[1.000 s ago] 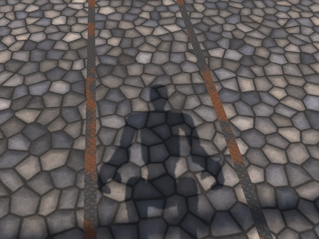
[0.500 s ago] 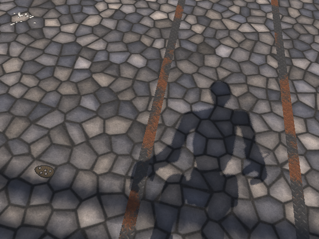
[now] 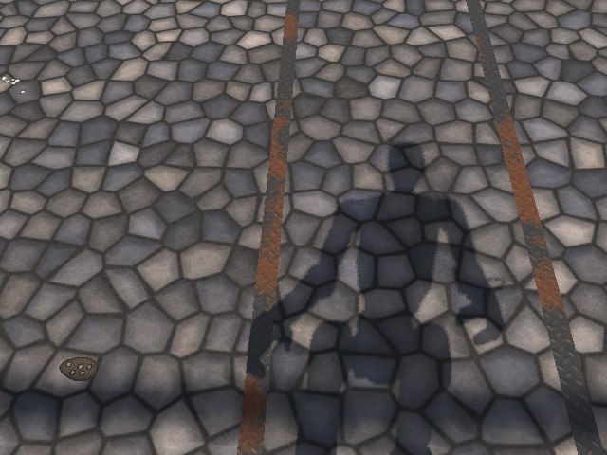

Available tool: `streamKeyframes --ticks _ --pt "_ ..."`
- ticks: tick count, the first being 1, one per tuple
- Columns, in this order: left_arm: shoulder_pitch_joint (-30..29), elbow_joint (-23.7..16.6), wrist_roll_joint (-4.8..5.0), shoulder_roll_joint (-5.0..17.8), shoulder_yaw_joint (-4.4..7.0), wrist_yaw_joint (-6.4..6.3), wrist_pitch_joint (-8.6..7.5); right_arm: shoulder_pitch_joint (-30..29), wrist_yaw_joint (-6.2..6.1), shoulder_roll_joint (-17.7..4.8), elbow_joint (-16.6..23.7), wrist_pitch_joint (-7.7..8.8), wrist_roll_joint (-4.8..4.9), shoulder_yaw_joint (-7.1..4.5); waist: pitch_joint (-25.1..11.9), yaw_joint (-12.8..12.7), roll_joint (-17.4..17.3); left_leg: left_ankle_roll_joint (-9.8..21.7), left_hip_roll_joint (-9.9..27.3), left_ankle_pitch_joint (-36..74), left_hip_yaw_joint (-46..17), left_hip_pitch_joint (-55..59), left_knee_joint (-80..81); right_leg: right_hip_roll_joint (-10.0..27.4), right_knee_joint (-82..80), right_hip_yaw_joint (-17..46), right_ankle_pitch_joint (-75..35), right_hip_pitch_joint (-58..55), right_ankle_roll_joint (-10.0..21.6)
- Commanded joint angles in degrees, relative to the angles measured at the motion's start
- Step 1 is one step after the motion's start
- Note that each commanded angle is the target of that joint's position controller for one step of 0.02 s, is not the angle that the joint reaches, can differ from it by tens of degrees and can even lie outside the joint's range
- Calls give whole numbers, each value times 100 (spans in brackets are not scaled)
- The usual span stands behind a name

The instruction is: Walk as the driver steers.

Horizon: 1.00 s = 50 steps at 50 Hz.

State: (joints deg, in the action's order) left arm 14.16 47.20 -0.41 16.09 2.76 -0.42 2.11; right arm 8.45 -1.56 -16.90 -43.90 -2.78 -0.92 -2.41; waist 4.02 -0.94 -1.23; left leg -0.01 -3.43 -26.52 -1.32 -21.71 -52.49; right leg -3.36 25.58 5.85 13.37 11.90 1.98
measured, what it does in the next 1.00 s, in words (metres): walks ahead: left foot, then right foot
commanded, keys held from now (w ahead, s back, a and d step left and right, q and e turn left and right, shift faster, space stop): e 0.14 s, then w+e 0.32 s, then w+q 0.54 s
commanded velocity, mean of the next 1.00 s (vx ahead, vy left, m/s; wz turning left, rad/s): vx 0.31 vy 0.00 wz -0.17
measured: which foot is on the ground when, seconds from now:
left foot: up 0.00-0.18, down 0.20-0.70, up 0.72-1.00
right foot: down 0.00-0.20, up 0.22-0.68, down 0.70-1.00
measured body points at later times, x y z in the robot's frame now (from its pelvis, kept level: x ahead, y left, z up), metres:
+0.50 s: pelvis +0.05 +0.02 +0.01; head +0.07 +0.04 +0.46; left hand +0.26 +0.25 -0.12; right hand +0.01 -0.26 -0.10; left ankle +0.02 +0.13 -0.74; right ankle +0.05 -0.13 -0.67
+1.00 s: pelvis +0.26 -0.10 +0.00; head +0.28 -0.11 +0.45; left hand +0.31 +0.16 -0.13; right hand +0.31 -0.38 -0.13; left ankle +0.36 +0.02 -0.66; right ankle +0.17 -0.16 -0.74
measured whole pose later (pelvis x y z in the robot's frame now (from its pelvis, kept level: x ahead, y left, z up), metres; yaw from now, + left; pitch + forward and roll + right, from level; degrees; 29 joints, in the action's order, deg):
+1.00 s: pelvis +0.26 -0.10 +0.00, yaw -8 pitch +1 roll -1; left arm 21.5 52.4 -1.3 12.6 2.0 -0.4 -5.4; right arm 12.8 3.1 -15.6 -49.2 0.2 -1.8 -3.8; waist 2.0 -0.7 -2.7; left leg 2.9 4.3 -6.7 0.2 -38.3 -59.2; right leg -1.8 14.1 -11.2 15.0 0.0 2.9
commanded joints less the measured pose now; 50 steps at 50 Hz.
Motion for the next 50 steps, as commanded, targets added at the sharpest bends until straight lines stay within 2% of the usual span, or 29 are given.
streamKeyframes --ticks 1,4,7,8,9,10,11,12,13,14,16,19,24,26,29,31,32,33,34,35,36,37,38,39,40,41,42,45,50 --pt "-8 -304 11 926 284 -19 12 -65 38 -380 384 66 11 -79 -526 -24 828 -201 52 52 5 -520 200 1168 -536 1353 -2524 -781 1051" --pt "61 -294 -23 1090 378 8 57 -159 14 -367 501 92 55 -46 -623 -142 926 -177 34 150 -21 -219 861 1209 -425 1659 -2292 -675 1038" --pt "-297 -398 -30 1151 421 62 90 183 -34 -445 474 147 67 -59 -670 29 1058 -74 -79 384 -5 547 1763 1087 -294 1925 -2226 -217 813" --pt "-441 -428 5 1148 430 71 103 508 -45 -427 397 188 35 -57 -799 234 950 -26 -117 687 46 1144 2450 897 -214 1925 -1262 93 657" --pt "-588 -489 35 1027 404 64 102 766 -81 -493 326 237 -14 -80 -767 421 681 47 49 839 -117 1859 3238 553 -1 1815 215 741 403" --pt "-454 -596 27 572 300 65 75 1005 -138 -998 326 264 -81 -174 -764 422 -620 307 1417 -582 -1633 2497 4044 -110 1182 1062 1941 1726 91" --pt "-442 -692 -73 499 261 30 37 821 -111 -1679 407 250 -143 -324 -492 388 -1415 855 2550 -1832 -3369 2076 4723 -742 2342 212 2010 2577 -32" --pt "-632 -744 -193 912 330 43 9 687 -80 -1437 397 257 -206 -287 -185 262 -895 1119 2632 -2193 -3413 1451 4735 -110 2986 387 1574 2541 36" --pt "-570 -629 -169 1019 392 121 -13 399 -59 -1037 429 288 -140 -181 75 79 -588 1041 2273 -1932 -2843 1250 4708 7 3231 342 1170 2491 26" --pt "-360 -497 -167 966 391 211 -20 217 -48 -833 471 329 -92 -127 113 -32 -565 894 1927 -1386 -2207 1323 4689 64 3419 184 849 2455 -49" --pt "-238 -390 -204 828 354 362 -19 363 -67 -708 442 434 -53 -96 3 33 -673 810 1616 -578 -1413 1619 4678 173 3770 -83 444 2530 -151" --pt "-596 -510 -169 655 285 473 -35 953 9 -733 230 585 -63 -152 43 274 -476 830 1684 76 -974 2116 4645 267 3748 -107 80 2978 -223" --pt "-1133 -676 -198 501 219 523 -79 1542 73 -674 -66 701 -69 -182 201 550 -411 980 1895 638 -576 2485 4691 375 2999 -103 -169 3325 -307" --pt "-1259 -699 -204 345 150 505 -138 1669 124 -606 -230 749 -83 -157 285 543 -420 1023 1866 974 -405 2391 4675 313 2382 -86 -254 3104 -242" --pt "-1645 -829 -238 252 44 507 -220 1722 184 -603 -440 761 -35 -137 314 501 -589 1071 1738 1914 -150 2063 4482 431 1376 -818 -99 2357 -125" --pt "-1747 -880 -222 216 1 457 -277 1882 212 -681 -592 724 -9 -147 270 512 -709 1101 1765 2907 -208 1862 4189 323 936 -1114 170 1661 2" --pt "-1551 -847 -195 245 8 415 -316 1879 214 -761 -650 700 -9 -167 195 377 -716 1094 1835 3415 -276 1783 3975 229 759 -1150 192 1249 98" --pt "-1048 -697 -174 295 39 358 -372 1760 212 -834 -679 683 3 -181 11 63 -618 1013 1779 4133 -220 1667 3490 101 391 -1141 21 560 192" --pt "-142 -373 -211 455 117 272 -460 1668 220 -795 -702 675 48 -164 -492 -374 -264 850 1468 4589 90 1353 2427 37 -28 -1069 -345 -682 301" --pt "881 -143 -333 907 251 154 -531 1539 240 -575 -526 703 99 -82 -1296 -797 306 666 1098 3346 337 400 937 1053 -291 4 480 -2173 503" --pt "1291 -131 -368 1519 356 51 -558 1695 265 198 -219 708 144 90 -1849 -679 1647 447 263 -364 519 -1367 -812 2844 -930 2488 1367 -3310 814" --pt "1171 -109 -224 1436 350 22 -527 1707 182 -426 -392 627 89 -100 -1677 -686 1018 562 270 -213 -312 -1513 -1562 2899 -1185 2927 1515 -2531 982" --pt "560 -166 -188 958 213 31 -524 1539 202 -463 -402 617 101 -146 -894 -339 705 634 578 319 -429 -1591 -1601 2575 -1238 2008 1412 -1884 843" --pt "148 -212 -145 560 115 58 -564 1498 235 -306 -477 617 108 -121 -448 -148 663 603 755 720 -304 -1441 -1378 2256 -1435 1280 749 -1285 693" --pt "-40 -229 -142 339 55 52 -612 1514 252 -229 -575 569 62 -133 -295 -17 704 540 826 932 -236 -1293 -1240 1997 -1540 746 223 -1026 531" --pt "-60 -183 -120 172 4 30 -659 1581 296 -183 -658 492 -31 -144 -179 77 715 480 866 1102 -213 -1168 -1193 1748 -1619 295 -271 -828 380" --pt "27 -136 -122 204 5 19 -716 1644 339 -103 -657 439 -55 -145 -246 135 827 435 833 1192 -153 -1081 -1257 1788 -1606 70 -794 -767 434" --pt "304 35 -65 229 33 19 -846 1180 417 29 -505 347 -71 -157 -103 196 630 345 859 1536 -58 -1579 -1322 1754 -1676 -500 -1723 -841 492" --pt "608 251 -90 127 -4 -19 -850 39 540 168 -78 353 -91 -77 206 86 555 255 826 2417 231 -1992 -176 1610 -1723 -1295 -2361 -871 533"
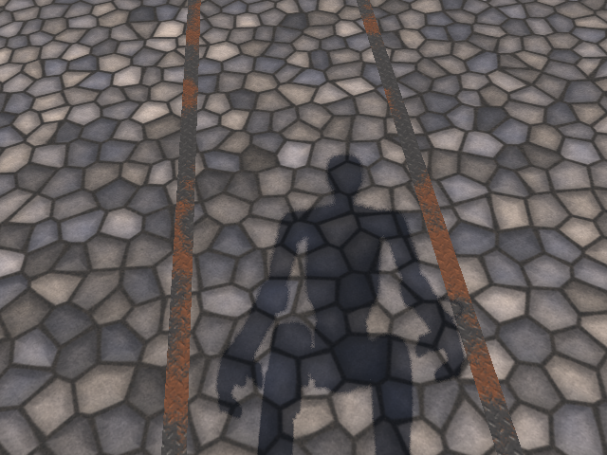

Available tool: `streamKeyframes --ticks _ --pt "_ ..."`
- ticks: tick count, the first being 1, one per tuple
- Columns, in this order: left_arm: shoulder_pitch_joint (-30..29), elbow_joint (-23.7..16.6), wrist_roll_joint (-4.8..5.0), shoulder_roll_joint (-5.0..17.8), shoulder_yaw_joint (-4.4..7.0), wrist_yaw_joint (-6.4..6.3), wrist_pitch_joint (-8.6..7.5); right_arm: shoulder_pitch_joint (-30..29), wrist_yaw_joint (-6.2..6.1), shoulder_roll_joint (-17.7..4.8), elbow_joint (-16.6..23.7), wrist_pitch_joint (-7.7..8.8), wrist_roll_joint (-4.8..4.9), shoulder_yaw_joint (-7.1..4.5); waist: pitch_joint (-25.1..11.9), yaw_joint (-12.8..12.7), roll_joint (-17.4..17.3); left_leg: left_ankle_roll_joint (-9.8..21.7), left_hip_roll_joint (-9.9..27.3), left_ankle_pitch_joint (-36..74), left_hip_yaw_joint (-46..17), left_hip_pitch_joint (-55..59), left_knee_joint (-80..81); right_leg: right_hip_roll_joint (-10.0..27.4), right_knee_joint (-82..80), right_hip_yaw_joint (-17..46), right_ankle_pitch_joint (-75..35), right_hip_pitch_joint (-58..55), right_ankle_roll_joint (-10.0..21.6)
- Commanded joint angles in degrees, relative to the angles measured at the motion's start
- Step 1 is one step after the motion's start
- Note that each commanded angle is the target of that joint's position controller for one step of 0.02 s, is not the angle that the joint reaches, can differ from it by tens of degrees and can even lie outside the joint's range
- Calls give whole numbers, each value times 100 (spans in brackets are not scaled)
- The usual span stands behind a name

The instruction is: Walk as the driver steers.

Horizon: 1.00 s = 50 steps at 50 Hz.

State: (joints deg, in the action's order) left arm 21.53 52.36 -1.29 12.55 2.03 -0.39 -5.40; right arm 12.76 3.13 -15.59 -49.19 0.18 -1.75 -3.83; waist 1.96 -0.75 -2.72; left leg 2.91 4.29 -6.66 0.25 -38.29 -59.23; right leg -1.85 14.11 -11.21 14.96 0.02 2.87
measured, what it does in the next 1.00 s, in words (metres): walks ahead: left foot, then right foot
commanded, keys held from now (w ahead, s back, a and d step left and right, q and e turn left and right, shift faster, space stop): w+q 0.52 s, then w+e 0.48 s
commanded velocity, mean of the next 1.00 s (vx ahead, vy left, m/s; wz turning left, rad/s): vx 0.50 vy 0.00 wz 0.24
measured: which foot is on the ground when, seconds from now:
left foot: up 0.00-0.20, down 0.22-0.76, up 0.78-1.00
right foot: down 0.00-0.22, up 0.24-0.74, down 0.76-1.00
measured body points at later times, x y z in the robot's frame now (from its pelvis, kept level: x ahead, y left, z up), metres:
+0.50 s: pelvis +0.27 +0.06 +0.00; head +0.30 +0.08 +0.45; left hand +0.36 +0.34 -0.11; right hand +0.36 -0.21 -0.13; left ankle +0.23 +0.09 -0.74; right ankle +0.42 -0.10 -0.67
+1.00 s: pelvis +0.57 +0.07 +0.00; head +0.59 +0.07 +0.45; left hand +0.52 +0.35 -0.13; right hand +0.74 -0.14 -0.12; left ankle +0.56 +0.24 -0.67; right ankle +0.58 +0.03 -0.74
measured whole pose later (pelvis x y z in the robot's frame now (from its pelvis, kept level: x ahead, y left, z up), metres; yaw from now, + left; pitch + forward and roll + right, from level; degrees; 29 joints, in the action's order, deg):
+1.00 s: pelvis +0.57 +0.07 +0.00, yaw +12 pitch +0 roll +0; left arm 20.8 50.7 0.0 14.8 3.0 1.0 -3.0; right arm 10.8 1.0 -15.0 -45.5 2.9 -3.0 -1.2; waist 3.0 -1.0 -2.0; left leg -0.2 3.4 -15.2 -2.7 -31.4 -59.4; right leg -7.8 19.4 2.2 9.2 10.0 6.9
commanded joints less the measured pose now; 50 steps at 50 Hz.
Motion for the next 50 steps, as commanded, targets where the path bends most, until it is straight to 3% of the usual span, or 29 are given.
streamKeyframes --ticks 1,4,6,8,9,10,11,12,13,14,15,16,18,21,26,30,32,35,37,38,39,40,41,42,43,44,46,50 --pt "-109 -235 0 523 72 -29 -99 -621 96 79 532 69 -12 101 451 31 695 -20 19 589 198 -182 937 1436 -575 272 -2611 339 431" --pt "117 -90 5 728 109 -83 -74 -1168 152 63 772 71 -37 157 532 -71 653 166 -90 549 569 161 1857 1598 -516 38 -3147 26 401" --pt "181 -20 -1 852 129 -121 -23 -1156 127 -27 817 64 -48 139 393 3 656 381 -334 220 788 514 2169 1659 -55 -158 -4458 -364 333" --pt "160 7 -19 1049 175 -167 62 -710 61 -181 722 55 -58 76 -1 241 800 653 -720 -374 976 1150 2231 1695 951 -301 -6093 -678 294" --pt "142 -4 -36 1155 206 -174 131 -214 30 -305 591 78 -58 13 -315 454 825 804 -901 -645 955 1724 2353 1721 1812 -307 -6290 -638 309" --pt "104 -43 -25 1216 223 -159 183 545 -25 -478 354 130 -90 -89 -749 788 697 981 -1043 -615 810 2781 2756 1663 3017 -335 -5580 -195 248" --pt "126 -182 -37 1092 194 -120 180 1285 -131 -952 169 138 -141 -267 -1233 1072 168 1266 -284 -1251 -319 4068 3093 1425 4754 -385 -3621 935 86" --pt "295 -650 63 463 88 13 131 920 -180 -1604 336 82 -54 -427 -1715 512 -1336 2282 1442 -1206 -3777 5711 3707 57 7023 77 1531 3566 -318" --pt "-475 -825 18 945 156 29 47 1106 -209 -1500 376 11 83 -421 -1745 882 -273 2316 1482 -1004 -4238 5702 4303 87 7319 1272 1264 4307 -271" --pt "-751 -929 75 856 114 52 -35 788 -278 -1249 315 18 109 -357 -958 689 37 2113 1420 -617 -3357 5042 4368 467 6956 1396 677 4506 -206" --pt "-645 -859 77 836 102 34 -82 565 -292 -930 281 56 125 -279 -422 385 454 1836 1172 138 -2807 4146 4443 684 6289 1345 376 4141 -194" --pt "-654 -848 -10 804 107 23 -21 355 -310 -772 285 118 134 -229 -195 162 561 1627 840 707 -2345 3574 4467 818 5856 1393 354 3779 -237" --pt "-420 -798 -167 723 89 48 212 195 -302 -612 322 236 163 -155 -254 -84 469 1513 496 1380 -1838 3022 4565 848 5432 1368 361 3203 -379" --pt "-713 -957 -177 600 60 103 374 444 -267 -814 249 341 174 -197 -164 -73 322 1431 224 1434 -1575 2736 4706 834 4751 1189 -18 3320 -549" --pt "-1898 -1366 -131 644 44 128 390 1071 -273 -834 150 319 178 -212 42 380 23 1114 86 1153 -1738 3184 4712 729 3411 1178 -1142 3941 -652" --pt "-2392 -1478 -90 549 -28 203 318 1484 -323 -661 -27 375 136 -117 81 646 -74 919 178 1819 -1451 3832 4659 611 2497 953 -1630 3883 -439" --pt "-2636 -1574 -51 578 -37 226 284 1595 -349 -694 -82 400 81 -94 157 729 -124 885 339 2106 -1401 4134 4641 527 2192 854 -1540 3807 -251" --pt "-2233 -1500 -21 740 23 230 239 1361 -410 -826 -115 430 14 -90 141 396 -222 682 539 3245 -1129 4356 4331 295 1722 813 -943 3051 129" --pt "-1063 -1102 4 938 140 145 202 1219 -415 -928 -149 431 -28 -95 -428 -128 -172 525 406 4766 -788 4416 3022 -140 1467 656 -569 1710 386" --pt "-186 -843 -46 1051 204 88 158 1157 -411 -906 -133 435 -13 -73 -872 -541 -15 435 224 4310 -545 3898 1872 44 1257 886 -713 560 577" --pt "615 -739 -166 1530 327 25 143 1335 -396 -555 73 465 82 33 -1567 -672 757 249 -212 2295 -218 2527 1 1382 1211 2791 -145 -925 1054" --pt "514 -633 -104 1782 416 90 204 1815 -343 -374 64 469 111 49 -1753 -253 1827 51 -1175 -2179 -72 798 -1476 2351 432 5416 -378 -1675 1784" --pt "-17 -695 101 1348 342 170 251 1312 -354 -689 118 473 -75 25 -993 -124 870 137 -723 -1790 -572 264 -1658 2064 173 5290 280 -1075 1613" --pt "-434 -784 122 1101 296 190 263 808 -312 -716 235 517 -49 29 -390 -71 495 112 -468 -1246 -522 210 -1437 1876 96 4374 47 -305 1505" --pt "-576 -785 72 946 257 193 252 542 -283 -648 324 540 -44 60 -150 -8 296 78 -294 -1010 -464 314 -1132 1585 -8 3869 -590 158 1377" --pt "-525 -715 80 889 234 171 230 482 -263 -613 381 497 -84 70 -30 96 335 1 -189 -968 -438 435 -893 1366 -54 3521 -1189 458 1283" --pt "-371 -588 123 890 233 146 161 563 -232 -480 424 359 -120 121 -170 230 541 -191 -115 -959 -356 724 -521 1100 -140 3115 -1873 710 1223" --pt "-3 -471 150 1073 305 98 146 -119 -212 -371 697 239 -129 182 6 116 547 -503 -27 -566 -130 320 277 875 -384 2875 -1872 975 1247"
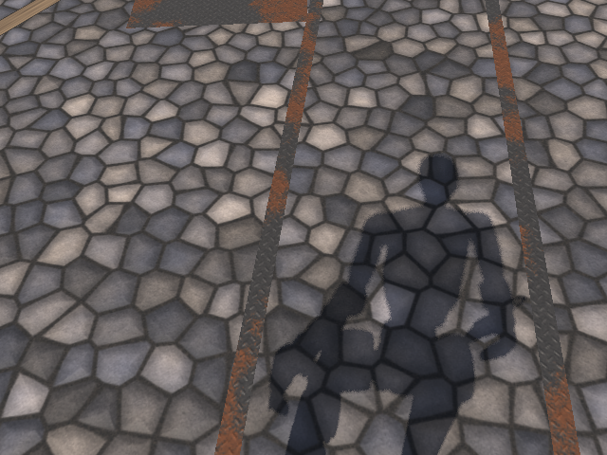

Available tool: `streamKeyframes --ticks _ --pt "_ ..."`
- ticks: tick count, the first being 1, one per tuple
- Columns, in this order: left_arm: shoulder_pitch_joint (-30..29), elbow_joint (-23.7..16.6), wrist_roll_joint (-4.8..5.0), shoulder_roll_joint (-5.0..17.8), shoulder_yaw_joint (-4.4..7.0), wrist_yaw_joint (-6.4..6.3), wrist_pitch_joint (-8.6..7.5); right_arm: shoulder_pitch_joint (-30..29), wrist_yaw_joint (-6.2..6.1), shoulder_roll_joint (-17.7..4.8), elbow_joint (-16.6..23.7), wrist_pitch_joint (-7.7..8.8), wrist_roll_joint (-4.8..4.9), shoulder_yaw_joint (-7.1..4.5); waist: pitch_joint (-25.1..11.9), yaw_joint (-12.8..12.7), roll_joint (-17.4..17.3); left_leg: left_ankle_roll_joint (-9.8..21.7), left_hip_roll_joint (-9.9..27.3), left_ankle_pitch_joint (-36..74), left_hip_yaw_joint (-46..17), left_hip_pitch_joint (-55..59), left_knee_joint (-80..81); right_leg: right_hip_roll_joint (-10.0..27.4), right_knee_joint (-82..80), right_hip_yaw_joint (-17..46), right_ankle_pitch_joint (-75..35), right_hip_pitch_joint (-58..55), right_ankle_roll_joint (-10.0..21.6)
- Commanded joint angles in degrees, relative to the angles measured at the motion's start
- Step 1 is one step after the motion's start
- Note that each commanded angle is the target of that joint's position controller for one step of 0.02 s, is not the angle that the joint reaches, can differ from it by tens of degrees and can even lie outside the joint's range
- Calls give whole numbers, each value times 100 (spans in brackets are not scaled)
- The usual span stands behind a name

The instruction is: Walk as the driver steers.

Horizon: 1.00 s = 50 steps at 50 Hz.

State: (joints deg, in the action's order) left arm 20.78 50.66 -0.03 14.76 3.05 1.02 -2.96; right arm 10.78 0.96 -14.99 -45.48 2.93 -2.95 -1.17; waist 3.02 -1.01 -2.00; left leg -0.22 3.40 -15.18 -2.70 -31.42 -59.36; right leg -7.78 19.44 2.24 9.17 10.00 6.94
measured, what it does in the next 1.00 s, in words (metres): walks ahead: left foot, then right foot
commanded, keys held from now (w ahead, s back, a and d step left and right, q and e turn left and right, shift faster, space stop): w+e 0.50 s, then w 0.10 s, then w+q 0.40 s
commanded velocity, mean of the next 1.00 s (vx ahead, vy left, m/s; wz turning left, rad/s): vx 0.50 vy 0.00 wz -0.26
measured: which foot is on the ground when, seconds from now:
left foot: up 0.00-0.28, down 0.30-0.82, up 0.84-1.00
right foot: down 0.00-0.30, up 0.32-0.78, down 0.80-1.00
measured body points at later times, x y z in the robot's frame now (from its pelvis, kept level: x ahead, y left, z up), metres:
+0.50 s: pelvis +0.27 +0.03 +0.00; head +0.30 +0.04 +0.45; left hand +0.43 +0.28 -0.13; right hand +0.29 -0.26 -0.10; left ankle +0.31 +0.12 -0.74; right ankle +0.21 -0.08 -0.66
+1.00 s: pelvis +0.49 -0.09 +0.00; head +0.50 -0.11 +0.45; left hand +0.64 +0.13 -0.12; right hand +0.45 -0.35 -0.14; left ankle +0.51 +0.05 -0.66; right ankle +0.46 -0.17 -0.74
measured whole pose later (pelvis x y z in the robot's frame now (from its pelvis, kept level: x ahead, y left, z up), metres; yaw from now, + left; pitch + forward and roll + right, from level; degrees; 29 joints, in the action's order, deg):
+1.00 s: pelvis +0.49 -0.09 +0.00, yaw -14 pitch +0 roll +0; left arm 14.9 47.7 -1.4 12.8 1.8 -0.1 -4.5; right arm 19.2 1.5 -14.9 -51.1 1.0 -1.3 -3.5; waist 1.5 0.9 -2.0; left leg 3.3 3.4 -16.2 -0.3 -28.8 -62.5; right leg -0.5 20.4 -8.2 11.6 9.5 3.4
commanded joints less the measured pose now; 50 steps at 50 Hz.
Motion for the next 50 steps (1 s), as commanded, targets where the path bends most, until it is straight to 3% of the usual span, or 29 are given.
streamKeyframes --ticks 1,7,10,12,13,14,15,16,17,18,19,20,22,25,31,35,37,38,39,40,41,42,43,44,45,47,50 --pt "192 -272 26 844 207 -50 -84 -224 7 -425 432 -41 -1 -74 -25 57 480 -247 73 521 199 -495 602 1415 -951 1529 -1282 -32 785" --pt "811 -163 -13 871 251 -108 -23 -1379 52 -337 826 7 85 20 -103 -385 577 -277 -165 1383 229 -557 1958 1296 -516 1644 -2014 -639 495" --pt "865 -197 -84 922 276 -155 4 -1654 40 -401 987 68 127 37 -117 -425 631 -167 -306 1210 160 -338 2417 1425 -175 1909 -2381 -908 459" --pt "556 -305 -99 1010 307 -193 10 -1273 9 -546 922 117 147 -5 -181 -155 691 -27 -399 910 77 465 2865 1457 102 2052 -2509 -722 287" --pt "368 -364 -100 1061 320 -182 -3 -809 -33 -660 781 147 157 -54 -349 61 696 68 -529 703 110 1213 3047 1368 460 2063 -2860 -523 175" --pt "255 -384 -57 1074 319 -135 -38 -117 -100 -815 587 211 141 -125 -697 411 464 214 -492 806 84 2236 3419 1082 1282 1874 -2968 -277 42" --pt "263 -501 21 838 254 -72 -94 692 -204 -1184 511 269 35 -230 -1407 723 -48 487 456 9 -802 3519 3577 752 2597 1514 -1999 308 -102" --pt "651 -657 151 269 127 -82 -103 1032 -280 -1578 552 216 -75 -323 -1940 592 -1031 888 1965 -602 -2859 4828 3924 13 4080 719 1584 1844 -259" --pt "960 -675 2 675 174 -118 -29 854 -252 -1564 510 113 29 -381 -1993 310 -1290 1306 2305 -1163 -4297 4551 4240 168 4852 440 2269 2563 -229" --pt "655 -531 -112 831 207 -118 53 478 -220 -953 602 80 77 -268 -1141 232 -377 1214 2018 -1466 -3522 3787 4343 552 5113 461 1727 2723 -237" --pt "274 -559 -142 751 193 -47 72 228 -188 -593 606 95 109 -181 -577 230 -5 1081 1646 -970 -2575 3099 4499 703 4935 380 1307 2631 -290" --pt "151 -582 -152 645 187 7 107 140 -180 -490 579 116 86 -147 -367 139 -147 922 1375 -351 -1898 2718 4656 851 4736 318 1114 2483 -344" --pt "76 -610 -237 574 176 105 232 308 -173 -494 415 214 128 -151 -237 57 -430 836 1092 719 -1069 2394 4785 971 4635 209 942 2323 -426" --pt "-329 -819 -221 491 150 194 307 544 -121 -565 271 346 205 -203 -277 33 -357 936 1150 1508 -518 2504 4950 1052 4569 173 549 2649 -489" --pt "-1404 -1147 -226 241 -19 262 238 987 -38 -545 -88 353 189 -207 -14 211 -283 941 851 1993 355 2493 5145 964 2835 11 -491 2670 -573" --pt "-2130 -1354 -238 229 -123 258 161 1439 -28 -738 -400 267 238 -237 76 370 -336 969 915 2493 238 2704 4967 962 1673 -584 -369 2041 -472" --pt "-2110 -1362 -224 316 -118 190 98 1539 -43 -886 -517 203 206 -275 46 314 -359 962 1047 3087 74 2977 4617 856 1364 -611 20 1756 -368" --pt "-1846 -1282 -231 378 -95 145 53 1536 -54 -944 -564 175 201 -289 -69 169 -372 918 1038 3632 51 3055 4245 739 1142 -619 199 1353 -303" --pt "-1199 -1064 -270 466 -45 85 -20 1508 -58 -945 -613 147 240 -285 -385 -167 -218 821 858 4052 204 2951 3445 621 669 -641 16 451 -195" --pt "-297 -765 -375 739 59 1 -98 1524 -53 -785 -579 156 284 -231 -1015 -507 23 706 569 3387 369 2298 2341 945 610 -319 -43 -976 -45" --pt "548 -709 -502 1332 198 -108 -132 1563 -24 -250 -237 182 375 -87 -1939 -738 1001 494 63 897 670 771 474 2737 455 1649 507 -2667 316" --pt "551 -658 -304 1566 284 -138 -38 1853 -69 -297 -250 126 376 -148 -2271 -574 1619 461 -570 -1532 409 -279 -710 3502 -216 3263 516 -2812 695" --pt "91 -724 -207 1150 188 -131 -7 1547 -108 -650 -334 46 277 -266 -1404 -445 826 523 -214 -1217 -61 -581 -1001 3194 -272 2550 699 -2097 571" --pt "-338 -739 -166 734 73 -114 -44 1326 -71 -502 -322 42 282 -256 -700 -252 726 517 -22 -787 -50 -576 -844 2879 -489 1794 511 -1358 432" --pt "-572 -727 -157 464 6 -100 -87 1287 -50 -382 -375 7 285 -255 -364 -91 707 482 108 -502 -10 -374 -595 2603 -734 1223 247 -830 234" --pt "-680 -643 -137 306 -32 -131 -178 1370 28 -273 -455 -137 142 -278 -146 137 853 375 177 -203 54 -77 -492 2312 -953 516 -266 -315 74" --pt "-473 -481 -91 390 25 -143 -326 989 128 -140 -297 -234 133 -300 -75 228 683 299 213 281 98 -421 -484 2303 -1135 -20 -940 -344 150"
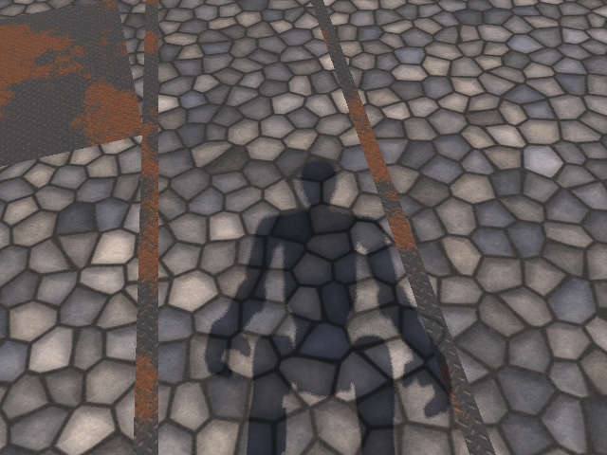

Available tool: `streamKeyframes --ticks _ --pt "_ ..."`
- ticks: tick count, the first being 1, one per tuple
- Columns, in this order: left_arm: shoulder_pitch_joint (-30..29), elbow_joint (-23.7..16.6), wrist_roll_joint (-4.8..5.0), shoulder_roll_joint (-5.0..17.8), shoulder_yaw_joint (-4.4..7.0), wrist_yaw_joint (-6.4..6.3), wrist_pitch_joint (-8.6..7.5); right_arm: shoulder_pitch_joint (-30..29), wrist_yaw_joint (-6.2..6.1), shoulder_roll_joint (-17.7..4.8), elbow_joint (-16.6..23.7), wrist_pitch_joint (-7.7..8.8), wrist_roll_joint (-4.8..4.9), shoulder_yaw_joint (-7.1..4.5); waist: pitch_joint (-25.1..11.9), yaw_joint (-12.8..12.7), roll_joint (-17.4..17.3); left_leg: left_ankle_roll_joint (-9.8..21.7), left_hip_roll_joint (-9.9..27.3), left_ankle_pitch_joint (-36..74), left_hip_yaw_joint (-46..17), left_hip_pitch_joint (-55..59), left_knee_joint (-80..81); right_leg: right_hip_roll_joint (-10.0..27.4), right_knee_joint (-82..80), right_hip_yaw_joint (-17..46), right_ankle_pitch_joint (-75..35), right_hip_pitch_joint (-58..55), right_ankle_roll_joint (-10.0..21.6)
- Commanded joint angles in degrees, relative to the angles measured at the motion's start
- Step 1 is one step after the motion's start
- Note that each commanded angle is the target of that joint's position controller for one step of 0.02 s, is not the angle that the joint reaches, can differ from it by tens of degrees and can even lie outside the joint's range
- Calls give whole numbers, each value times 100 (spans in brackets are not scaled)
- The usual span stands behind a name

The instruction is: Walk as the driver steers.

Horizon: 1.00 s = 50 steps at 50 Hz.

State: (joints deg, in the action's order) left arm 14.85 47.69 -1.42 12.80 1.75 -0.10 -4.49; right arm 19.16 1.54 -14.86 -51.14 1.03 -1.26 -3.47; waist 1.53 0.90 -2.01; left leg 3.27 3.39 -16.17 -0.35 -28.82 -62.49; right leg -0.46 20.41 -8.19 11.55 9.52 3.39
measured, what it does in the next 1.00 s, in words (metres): walks ahead, turning left: left foot, then right foot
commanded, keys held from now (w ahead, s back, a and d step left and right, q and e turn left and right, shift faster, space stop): w+q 0.06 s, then q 0.42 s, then w+q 0.52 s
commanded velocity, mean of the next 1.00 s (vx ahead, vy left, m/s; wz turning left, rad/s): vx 0.30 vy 0.00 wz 0.55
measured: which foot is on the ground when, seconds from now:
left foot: up 0.00-0.26, down 0.28-0.84, up 0.86-1.00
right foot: down 0.00-0.30, up 0.32-0.84, down 0.86-1.00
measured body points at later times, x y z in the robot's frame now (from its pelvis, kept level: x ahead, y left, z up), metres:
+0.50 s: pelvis +0.17 +0.05 -0.01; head +0.21 +0.08 +0.43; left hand +0.21 +0.33 -0.15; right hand +0.35 -0.19 -0.13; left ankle +0.24 +0.11 -0.75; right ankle +0.21 -0.11 -0.67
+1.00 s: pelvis +0.28 +0.04 +0.00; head +0.30 +0.02 +0.45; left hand +0.18 +0.31 -0.10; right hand +0.54 -0.12 -0.12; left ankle +0.24 +0.15 -0.68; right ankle +0.31 -0.07 -0.75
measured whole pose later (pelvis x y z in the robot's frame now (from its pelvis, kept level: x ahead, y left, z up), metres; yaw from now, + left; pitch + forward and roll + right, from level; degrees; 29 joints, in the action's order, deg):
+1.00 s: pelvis +0.28 +0.04 +0.00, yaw +35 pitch +2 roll +0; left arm 18.7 46.0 -1.4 15.5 2.6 -1.7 -3.0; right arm 13.6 2.9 -17.7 -43.3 0.1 -2.4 -5.2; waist -2.8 -0.9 -2.6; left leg 1.5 -5.2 -14.7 -5.3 -32.4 -57.1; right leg -0.4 18.8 -1.2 13.5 7.5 1.4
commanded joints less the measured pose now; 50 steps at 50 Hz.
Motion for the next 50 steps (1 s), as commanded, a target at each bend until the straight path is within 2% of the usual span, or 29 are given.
streamKeyframes --ticks 1,3,5,7,9,12,13,14,15,16,17,18,19,20,21,24,27,29,37,39,41,42,43,44,45,46,47,49,50 --pt "203 -131 50 593 168 -39 -191 -43 93 -131 337 -57 -46 -70 118 21 662 -75 247 568 -126 -873 -101 1576 -1271 866 -1273 -354 530" --pt "368 -19 32 550 168 -52 -191 -434 135 -103 481 -69 -56 -59 228 -27 649 -121 279 926 -88 -1168 232 1545 -1294 553 -1452 -455 559" --pt "311 37 37 519 151 -71 -176 -814 169 -5 639 -45 -60 -3 403 -9 617 -161 193 1316 130 -941 1086 1400 -1100 52 -2486 -308 508" --pt "334 89 60 647 176 -99 -158 -1148 208 99 764 -19 -65 70 391 -76 686 -100 43 1646 455 -379 1974 1325 -852 -342 -3214 -209 427" --pt "483 173 75 803 217 -132 -119 -1264 231 25 844 -19 -93 67 257 -134 730 11 -124 1596 669 -64 2379 1408 -522 -443 -3775 -513 348" --pt "430 194 102 1026 304 -210 7 -770 181 -222 789 -1 -161 -22 -105 64 821 304 -510 924 808 545 2712 1474 671 -507 -4919 -942 220" --pt "396 173 107 1076 327 -221 71 -322 141 -337 678 49 -184 -81 -385 237 724 429 -667 907 768 1017 2997 1429 1519 -510 -4765 -944 163" --pt "362 136 134 1093 335 -199 114 260 55 -512 501 133 -241 -163 -759 536 370 580 -715 1664 613 1832 3632 1225 2790 -578 -3760 -632 -42" --pt "715 -26 83 740 251 -170 131 432 -35 -1129 503 192 -221 -306 -1227 381 -503 851 549 4302 -743 3100 3274 788 4445 -577 -234 653 -274" --pt "1256 -261 185 474 187 -146 224 351 -57 -1740 671 107 -9 -469 -2223 90 -1297 2168 2034 6399 -3160 4443 3320 -252 6322 148 2842 2206 -534" --pt "828 -213 17 752 213 -144 289 308 -104 -1526 820 -26 189 -467 -2295 343 -160 2109 1812 5201 -2878 4073 3724 88 6338 943 2360 2459 -525" --pt "409 -307 58 691 198 -130 298 -148 -155 -1199 856 -91 186 -373 -1436 238 -35 1952 1585 4124 -2390 3234 4000 254 6123 964 1870 2591 -512" --pt "198 -300 29 670 195 -145 301 -494 -178 -826 862 -137 161 -256 -741 37 202 1611 1205 3549 -2012 2435 4267 435 5559 978 1539 2525 -512" --pt "150 -347 -48 701 210 -155 374 -613 -200 -660 857 -151 182 -210 -468 -93 60 1387 931 3378 -1772 1955 4382 517 5153 1014 1356 2322 -527" --pt "293 -299 -106 696 214 -158 482 -690 -199 -561 867 -153 156 -181 -476 -188 -21 1239 733 3195 -1606 1628 4472 496 4952 993 1202 1997 -542" --pt "378 -298 -64 575 195 -147 632 -698 -138 -806 901 -86 60 -250 -715 -263 -2 1098 508 2924 -1518 1375 4516 347 4560 988 1007 1741 -572" --pt "-17 -452 -124 644 215 -95 649 -630 -135 -881 926 -133 61 -297 -706 -111 -272 1043 309 -337 -1981 1319 5025 388 3967 1059 733 1991 -634" --pt "-306 -550 -128 738 247 -67 637 -542 -127 -913 939 -166 46 -317 -507 4 -432 1030 354 -1390 -2420 1402 5281 348 3602 1082 676 2252 -696" --pt "-684 -717 -44 697 204 -40 379 -179 -94 -1021 854 -110 -7 -390 -335 166 -449 1049 307 -1826 -2997 1577 5164 15 2273 1106 1003 1904 -545" --pt "-505 -716 17 701 188 -44 315 -338 -55 -1024 912 -121 -17 -397 -288 22 -475 1036 191 -1921 -3071 1117 5078 -155 1756 1086 1293 1227 -414" --pt "208 -540 114 670 183 -114 247 -808 -32 -970 1053 -158 -3 -399 -179 -479 -348 770 -151 -1974 -2899 100 4814 -290 507 976 915 -248 -194" --pt "708 -401 104 825 228 -200 207 -991 -63 -824 1143 -146 13 -370 -91 -754 -87 416 -522 -2140 -2560 -685 4355 -88 -203 1040 760 -1197 -108" --pt "917 -383 44 1331 326 -299 169 -780 -93 -360 1187 -94 91 -263 -202 -676 1073 103 -1034 -2070 -1598 -1361 2623 1218 -872 2310 1933 -1754 29" --pt "555 -570 -93 1821 421 -330 172 -831 -90 -245 1340 -19 62 -186 -126 -521 1467 -4 -1454 -1330 -825 -2070 1346 2469 -1517 4395 3283 -1439 475" --pt "220 -562 -132 1603 411 -313 163 -974 -42 -645 1355 27 -112 -234 269 -234 715 4 -802 -647 -944 -2052 832 2469 -1471 4306 3415 -774 648" --pt "24 -595 -50 1261 326 -254 123 -827 43 -742 1270 49 -116 -273 317 -71 631 -43 -683 -300 -922 -1851 694 2145 -1430 3800 3063 -577 578" --pt "-108 -617 3 1090 281 -193 80 -621 108 -754 1141 34 -117 -278 308 13 674 -151 -657 -15 -812 -1721 491 1775 -1430 3132 2430 -599 432" --pt "35 -580 21 984 250 -151 18 -547 208 -714 1064 -38 -148 -261 218 -62 926 -273 -539 335 -555 -1600 27 1399 -1418 2164 1392 -594 332" --pt "234 -502 8 955 250 -112 -11 -718 240 -646 1132 -62 -132 -230 240 -150 867 -293 -478 471 -513 -1687 -68 1357 -1385 1898 946 -659 342"
Velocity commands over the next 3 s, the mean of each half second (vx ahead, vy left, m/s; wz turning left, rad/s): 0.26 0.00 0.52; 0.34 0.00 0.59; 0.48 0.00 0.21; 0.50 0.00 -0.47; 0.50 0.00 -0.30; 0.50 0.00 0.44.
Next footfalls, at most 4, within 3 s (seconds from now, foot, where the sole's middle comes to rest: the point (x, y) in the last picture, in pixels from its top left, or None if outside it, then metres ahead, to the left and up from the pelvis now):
0.28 left None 0.28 0.12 -0.78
0.86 right None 0.35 -0.05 -0.78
1.30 left None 0.41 0.32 -0.78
1.82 right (177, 349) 0.76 0.36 -0.78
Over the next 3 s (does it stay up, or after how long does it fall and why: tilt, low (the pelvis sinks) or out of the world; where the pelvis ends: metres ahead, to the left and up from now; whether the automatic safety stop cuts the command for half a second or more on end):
stays up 1.20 0.58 -0.01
